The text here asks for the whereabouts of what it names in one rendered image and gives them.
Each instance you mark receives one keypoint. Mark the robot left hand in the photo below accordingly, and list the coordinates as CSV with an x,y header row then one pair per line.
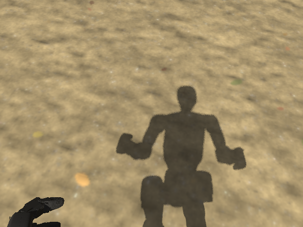
x,y
33,209

